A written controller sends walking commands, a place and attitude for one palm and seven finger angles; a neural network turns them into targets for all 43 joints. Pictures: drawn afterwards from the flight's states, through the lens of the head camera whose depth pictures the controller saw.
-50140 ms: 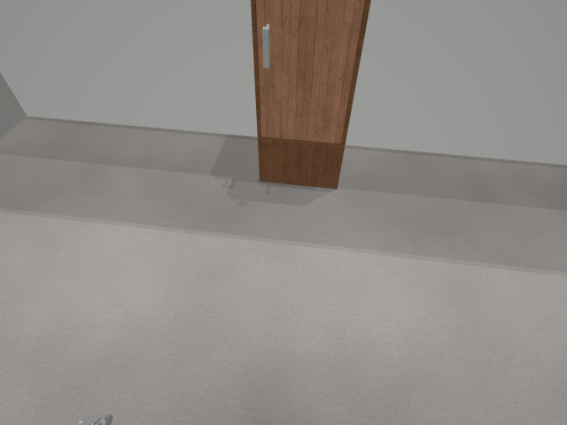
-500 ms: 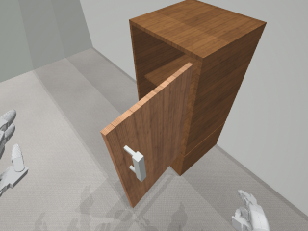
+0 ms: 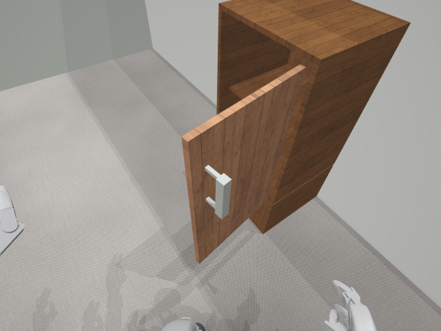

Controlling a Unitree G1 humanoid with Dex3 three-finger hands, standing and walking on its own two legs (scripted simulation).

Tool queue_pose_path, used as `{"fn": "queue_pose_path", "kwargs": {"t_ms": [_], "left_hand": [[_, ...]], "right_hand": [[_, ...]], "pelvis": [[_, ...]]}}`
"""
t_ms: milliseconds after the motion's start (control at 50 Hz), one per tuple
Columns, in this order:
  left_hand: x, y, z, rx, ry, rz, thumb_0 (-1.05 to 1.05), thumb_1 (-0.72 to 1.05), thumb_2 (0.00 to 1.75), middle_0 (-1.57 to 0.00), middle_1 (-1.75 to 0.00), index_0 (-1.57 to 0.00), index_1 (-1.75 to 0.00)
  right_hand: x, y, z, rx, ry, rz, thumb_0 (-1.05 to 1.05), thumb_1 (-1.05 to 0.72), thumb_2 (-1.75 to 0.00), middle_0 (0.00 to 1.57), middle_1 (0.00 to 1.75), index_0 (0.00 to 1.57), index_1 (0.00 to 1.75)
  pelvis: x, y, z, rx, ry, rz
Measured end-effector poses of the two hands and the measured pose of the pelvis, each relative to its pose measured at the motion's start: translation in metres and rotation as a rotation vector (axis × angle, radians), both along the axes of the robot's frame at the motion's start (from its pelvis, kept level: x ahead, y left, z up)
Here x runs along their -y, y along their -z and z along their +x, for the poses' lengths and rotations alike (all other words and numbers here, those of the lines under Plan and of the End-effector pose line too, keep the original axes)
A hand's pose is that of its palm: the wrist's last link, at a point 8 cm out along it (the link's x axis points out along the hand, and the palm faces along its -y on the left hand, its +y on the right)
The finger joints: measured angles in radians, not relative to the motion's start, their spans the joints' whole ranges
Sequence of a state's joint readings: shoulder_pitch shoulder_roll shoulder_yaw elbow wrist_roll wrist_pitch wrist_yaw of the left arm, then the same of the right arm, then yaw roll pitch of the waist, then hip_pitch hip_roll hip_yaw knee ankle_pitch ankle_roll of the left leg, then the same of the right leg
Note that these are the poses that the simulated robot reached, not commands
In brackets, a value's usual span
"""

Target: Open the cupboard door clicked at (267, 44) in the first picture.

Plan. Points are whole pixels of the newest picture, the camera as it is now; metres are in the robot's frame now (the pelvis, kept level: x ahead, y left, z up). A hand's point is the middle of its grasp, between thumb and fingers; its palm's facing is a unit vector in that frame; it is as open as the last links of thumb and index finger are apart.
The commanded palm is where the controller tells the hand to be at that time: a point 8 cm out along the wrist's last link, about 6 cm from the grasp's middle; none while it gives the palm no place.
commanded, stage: step back with the hand held close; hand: left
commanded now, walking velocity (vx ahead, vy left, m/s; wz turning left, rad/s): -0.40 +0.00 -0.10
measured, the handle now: (216, 192) +0.41 +0.03 -0.03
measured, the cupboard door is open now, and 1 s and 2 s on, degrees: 99 99 99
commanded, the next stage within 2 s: stop stepping back and stand still in 0.34 s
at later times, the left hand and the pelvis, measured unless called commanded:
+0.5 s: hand (9, 294) +0.13 +0.23 +0.18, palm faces +0.32 -0.84 -0.44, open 7.4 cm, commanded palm +0.07 +0.28 +0.19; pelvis -0.10 +0.00 +0.00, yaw -7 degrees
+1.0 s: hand out of the picture +0.07 +0.24 +0.18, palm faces +0.38 -0.83 -0.40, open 7.4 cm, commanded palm +0.02 +0.28 +0.19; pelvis -0.15 +0.00 +0.00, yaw -6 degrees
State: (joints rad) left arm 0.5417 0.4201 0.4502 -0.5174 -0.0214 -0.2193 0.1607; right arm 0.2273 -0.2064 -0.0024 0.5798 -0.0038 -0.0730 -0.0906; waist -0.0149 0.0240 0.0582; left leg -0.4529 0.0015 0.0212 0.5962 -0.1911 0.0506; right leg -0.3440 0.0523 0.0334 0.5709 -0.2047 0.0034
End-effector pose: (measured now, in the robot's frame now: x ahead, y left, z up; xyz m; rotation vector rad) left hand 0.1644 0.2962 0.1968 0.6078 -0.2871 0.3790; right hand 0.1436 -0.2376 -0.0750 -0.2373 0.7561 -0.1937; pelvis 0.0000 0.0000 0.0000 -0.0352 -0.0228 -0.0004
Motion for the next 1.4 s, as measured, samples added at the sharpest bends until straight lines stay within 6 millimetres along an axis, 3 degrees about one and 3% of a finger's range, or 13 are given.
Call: {"fn": "queue_pose_path", "kwargs": {"t_ms": [100, 300, 400, 540, 620, 720, 880, 1060, 1160, 1260, 1280, 1320, 1400], "left_hand": [[0.0, -0.001, -0.025, 0.036, -0.012, -0.027, 0.01, 0.89, 0.9, -0.22, -0.3, -0.21, -0.3], [-0.021, -0.006, -0.042, 0.088, 0.013, -0.023, 0.01, 0.89, 0.9, -0.22, -0.3, -0.21, -0.3], [-0.003, -0.006, -0.055, 0.082, 0.062, -0.086, 0.01, 0.89, 0.9, -0.21, -0.3, -0.21, -0.3], [0.033, -0.003, -0.074, 0.04, 0.199, -0.049, 0.01, 0.89, 0.9, -0.21, -0.3, -0.21, -0.3], [0.03, -0.002, -0.077, 0.023, 0.206, -0.036, 0.01, 0.88, 0.9, -0.22, -0.3, -0.22, -0.3], [0.024, 0.003, -0.085, -0.01, 0.17, -0.05, 0.01, 0.88, 0.9, -0.22, -0.3, -0.21, -0.3], [0.033, -0.001, -0.134, -0.034, 0.156, -0.047, 0.01, 0.89, 0.9, -0.22, -0.3, -0.21, -0.3], [0.008, 0.01, -0.128, 0.029, 0.056, -0.098, 0.01, 0.89, 0.9, -0.22, -0.3, -0.21, -0.3], [0.021, 0.005, -0.125, -0.006, 0.083, -0.076, 0.01, 0.89, 0.9, -0.21, -0.3, -0.21, -0.3], [0.033, 0.004, -0.129, -0.035, 0.127, -0.064, 0.01, 0.89, 0.9, -0.21, -0.3, -0.21, -0.3], [0.033, 0.012, -0.126, -0.059, 0.137, -0.062, 0.01, 0.89, 0.9, -0.21, -0.3, -0.21, -0.3], [0.029, 0.054, -0.114, -0.23, 0.123, -0.104, 0.0, 0.89, 0.9, -0.21, -0.3, -0.21, -0.3], [0.031, 0.184, -0.122, -0.736, 0.015, -0.304, 0.0, 0.9, 0.9, -0.2, -0.29, -0.2, -0.3]], "right_hand": [[-0.003, 0.005, -0.008, -0.018, -0.029, -0.001, 0.01, -0.9, -0.9, 0.21, 0.3, 0.21, 0.3], [-0.019, -0.008, -0.036, 0.036, -0.006, -0.006, 0.01, -0.9, -0.9, 0.21, 0.3, 0.21, 0.29], [-0.022, -0.015, -0.058, 0.053, -0.022, 0.025, 0.01, -0.9, -0.9, 0.21, 0.3, 0.21, 0.3], [-0.002, -0.002, -0.111, 0.003, 0.027, 0.036, 0.01, -0.9, -0.9, 0.21, 0.3, 0.21, 0.3], [0.016, -0.004, -0.149, -0.018, 0.118, -0.004, 0.01, -0.9, -0.9, 0.21, 0.3, 0.21, 0.3], [0.032, -0.012, -0.188, 0.0, 0.175, -0.039, 0.01, -0.9, -0.9, 0.21, 0.3, 0.21, 0.29], [0.042, -0.01, -0.226, -0.056, 0.173, -0.035, 0.01, -0.9, -0.9, 0.2, 0.3, 0.21, 0.29], [0.024, 0.002, -0.212, -0.026, 0.156, -0.023, 0.01, -0.9, -0.9, 0.2, 0.3, 0.21, 0.29], [0.002, -0.003, -0.192, 0.03, 0.094, 0.047, 0.01, -0.9, -0.9, 0.2, 0.3, 0.21, 0.29], [-0.002, -0.005, -0.177, 0.037, 0.059, 0.075, 0.01, -0.9, -0.9, 0.21, 0.3, 0.21, 0.3], [-0.001, -0.002, -0.174, 0.041, 0.046, 0.082, 0.01, -0.9, -0.9, 0.21, 0.3, 0.21, 0.3], [0.005, 0.011, -0.171, 0.006, 0.015, 0.093, 0.01, -0.9, -0.9, 0.21, 0.3, 0.21, 0.3], [0.018, 0.033, -0.18, -0.114, 0.023, 0.084, 0.01, -0.9, -0.9, 0.21, 0.3, 0.21, 0.3]], "pelvis": [[-0.005, 0.002, -0.015, -0.005, 0.002, 0.007], [-0.014, 0.0, -0.051, -0.02, 0.028, -0.035], [-0.008, -0.006, -0.072, -0.066, 0.068, -0.037], [0.003, -0.002, -0.108, -0.064, 0.135, 0.002], [0.002, -0.002, -0.111, -0.044, 0.142, 0.013], [0.004, -0.005, -0.133, -0.018, 0.145, 0.033], [0.009, -0.011, -0.154, -0.016, 0.141, 0.024], [-0.001, -0.003, -0.155, 0.008, 0.116, 0.031], [0.005, -0.008, -0.158, -0.009, 0.113, 0.026], [0.008, -0.009, -0.155, -0.016, 0.121, 0.017], [0.008, -0.009, -0.155, -0.021, 0.117, 0.017], [0.004, -0.005, -0.156, -0.03, 0.107, 0.021], [0.0, 0.001, -0.16, -0.023, 0.088, 0.025]]}}
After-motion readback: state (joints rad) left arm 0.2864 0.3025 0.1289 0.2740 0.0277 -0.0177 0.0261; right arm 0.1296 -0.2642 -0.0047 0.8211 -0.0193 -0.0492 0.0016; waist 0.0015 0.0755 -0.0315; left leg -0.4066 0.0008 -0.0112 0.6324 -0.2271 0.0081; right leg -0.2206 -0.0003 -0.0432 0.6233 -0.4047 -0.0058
